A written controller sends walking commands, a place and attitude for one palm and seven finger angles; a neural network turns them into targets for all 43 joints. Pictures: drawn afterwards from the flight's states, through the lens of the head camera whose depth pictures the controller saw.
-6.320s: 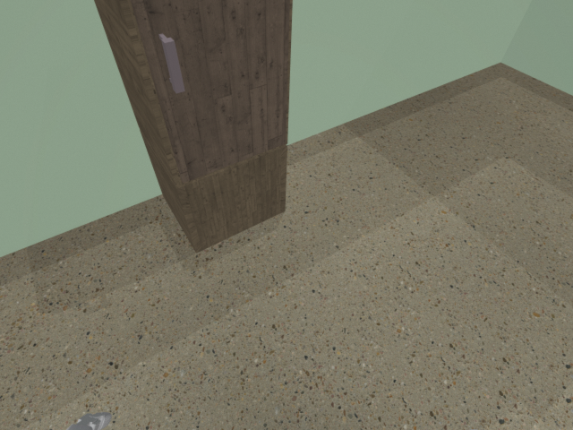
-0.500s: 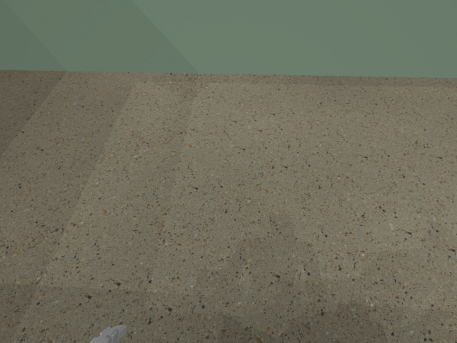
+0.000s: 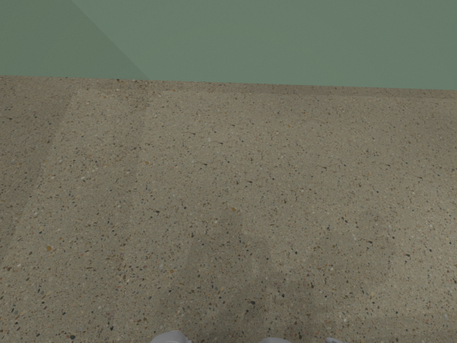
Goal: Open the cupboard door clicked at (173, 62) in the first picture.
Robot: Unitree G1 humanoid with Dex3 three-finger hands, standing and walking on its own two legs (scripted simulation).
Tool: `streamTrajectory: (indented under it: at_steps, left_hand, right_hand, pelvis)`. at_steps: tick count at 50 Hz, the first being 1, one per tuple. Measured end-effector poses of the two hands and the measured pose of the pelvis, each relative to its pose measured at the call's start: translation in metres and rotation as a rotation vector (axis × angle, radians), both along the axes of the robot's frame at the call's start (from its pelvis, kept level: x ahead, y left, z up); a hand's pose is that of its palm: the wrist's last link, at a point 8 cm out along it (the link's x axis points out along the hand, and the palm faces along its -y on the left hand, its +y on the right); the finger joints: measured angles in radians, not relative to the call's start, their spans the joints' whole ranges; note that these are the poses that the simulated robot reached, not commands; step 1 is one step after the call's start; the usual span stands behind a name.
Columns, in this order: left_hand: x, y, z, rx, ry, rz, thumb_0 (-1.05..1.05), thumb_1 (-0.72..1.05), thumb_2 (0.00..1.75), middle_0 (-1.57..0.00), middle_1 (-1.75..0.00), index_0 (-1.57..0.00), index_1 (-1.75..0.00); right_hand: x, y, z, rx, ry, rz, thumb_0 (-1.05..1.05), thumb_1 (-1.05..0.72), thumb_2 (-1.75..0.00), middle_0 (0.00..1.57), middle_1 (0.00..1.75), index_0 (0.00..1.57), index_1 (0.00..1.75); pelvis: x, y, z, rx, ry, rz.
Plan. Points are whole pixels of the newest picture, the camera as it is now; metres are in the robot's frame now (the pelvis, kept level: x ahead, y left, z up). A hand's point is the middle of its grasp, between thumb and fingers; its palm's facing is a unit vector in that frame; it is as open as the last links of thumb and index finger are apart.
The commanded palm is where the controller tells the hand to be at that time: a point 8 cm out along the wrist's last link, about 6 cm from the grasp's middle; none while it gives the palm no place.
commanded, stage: turn to face it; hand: left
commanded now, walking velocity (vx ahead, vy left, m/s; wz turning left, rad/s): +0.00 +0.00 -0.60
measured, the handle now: out of the picture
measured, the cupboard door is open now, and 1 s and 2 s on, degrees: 0 0 0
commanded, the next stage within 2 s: none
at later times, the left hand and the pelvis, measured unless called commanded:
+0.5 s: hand (174, 321) +0.18 +0.11 -0.14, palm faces -0.26 -0.93 -0.27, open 7.4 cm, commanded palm none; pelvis +0.01 -0.05 +0.01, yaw -17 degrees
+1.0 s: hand (162, 304) +0.21 +0.14 -0.16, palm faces -0.49 -0.85 -0.20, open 7.4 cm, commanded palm none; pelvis +0.03 +0.00 +0.01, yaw -34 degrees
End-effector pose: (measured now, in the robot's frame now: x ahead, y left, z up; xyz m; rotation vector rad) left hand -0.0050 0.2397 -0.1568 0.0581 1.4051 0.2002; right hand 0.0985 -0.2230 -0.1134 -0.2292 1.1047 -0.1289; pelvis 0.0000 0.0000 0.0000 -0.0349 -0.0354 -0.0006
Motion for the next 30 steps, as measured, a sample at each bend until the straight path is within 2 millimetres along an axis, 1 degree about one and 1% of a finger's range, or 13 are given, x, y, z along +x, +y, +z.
streamTrajectory:
  at_steps: [1,5,9,13,16,18,20,23,27,30]
  left_hand:
    - [0.012,0.004,0.004,0.007,-0.022,-0.012,0.01,0.91,0.90,-0.20,-0.30,-0.20,-0.30]
    - [0.058,0.015,0.020,0.038,-0.099,-0.073,0.01,0.91,0.90,-0.20,-0.30,-0.20,-0.30]
    - [0.100,0.013,0.032,0.062,-0.158,-0.145,0.01,0.91,0.90,-0.20,-0.30,-0.20,-0.30]
    - [0.138,-0.004,0.041,0.078,-0.204,-0.233,0.01,0.91,0.90,-0.20,-0.30,-0.20,-0.30]
    - [0.162,-0.025,0.045,0.091,-0.238,-0.305,0.01,0.91,0.90,-0.20,-0.30,-0.20,-0.30]
    - [0.175,-0.040,0.045,0.102,-0.271,-0.349,0.01,0.91,0.90,-0.20,-0.30,-0.20,-0.30]
    - [0.183,-0.056,0.046,0.108,-0.293,-0.385,0.01,0.91,0.90,-0.20,-0.30,-0.20,-0.30]
    - [0.185,-0.073,0.051,0.100,-0.291,-0.417,0.01,0.91,0.90,-0.20,-0.30,-0.20,-0.30]
    - [0.185,-0.087,0.052,0.080,-0.256,-0.454,0.01,0.90,0.90,-0.20,-0.30,-0.20,-0.30]
    - [0.186,-0.092,0.048,0.060,-0.238,-0.477,0.01,0.90,0.90,-0.20,-0.30,-0.21,-0.30]
  right_hand:
    - [-0.004,0.001,0.001,0.005,0.007,-0.018,0.00,-0.91,-0.90,0.20,0.30,0.20,0.30]
    - [-0.017,-0.007,0.003,0.006,0.019,-0.103,-0.01,-0.92,-0.90,0.20,0.30,0.21,0.30]
    - [-0.037,-0.018,0.000,0.017,0.044,-0.176,-0.01,-0.92,-0.90,0.20,0.30,0.21,0.30]
    - [-0.062,-0.033,-0.009,0.035,0.076,-0.254,0.00,-0.91,-0.90,0.20,0.30,0.20,0.30]
    - [-0.083,-0.046,-0.020,0.055,0.103,-0.313,0.00,-0.91,-0.90,0.20,0.30,0.20,0.30]
    - [-0.097,-0.057,-0.030,0.069,0.119,-0.349,0.00,-0.91,-0.90,0.20,0.30,0.20,0.30]
    - [-0.110,-0.066,-0.037,0.075,0.148,-0.377,0.00,-0.91,-0.90,0.20,0.30,0.20,0.30]
    - [-0.120,-0.075,-0.032,0.069,0.176,-0.410,0.00,-0.91,-0.90,0.20,0.30,0.20,0.30]
    - [-0.124,-0.082,-0.020,0.056,0.155,-0.447,0.00,-0.91,-0.90,0.19,0.30,0.20,0.30]
    - [-0.123,-0.085,-0.013,0.040,0.135,-0.469,0.00,-0.91,-0.90,0.19,0.30,0.20,0.30]
  pelvis:
    - [0.002,0.001,0.002,0.002,0.002,-0.011]
    - [0.007,0.005,0.009,0.007,0.009,-0.056]
    - [0.012,0.003,0.010,0.019,0.014,-0.104]
    - [0.015,-0.006,0.009,0.033,0.021,-0.156]
    - [0.016,-0.017,0.005,0.045,0.025,-0.198]
    - [0.017,-0.028,-0.002,0.057,0.026,-0.224]
    - [0.016,-0.036,-0.005,0.051,0.026,-0.247]
    - [0.015,-0.042,0.002,0.058,0.024,-0.280]
    - [0.015,-0.048,0.010,0.059,0.028,-0.324]
    - [0.016,-0.048,0.012,0.058,0.032,-0.355]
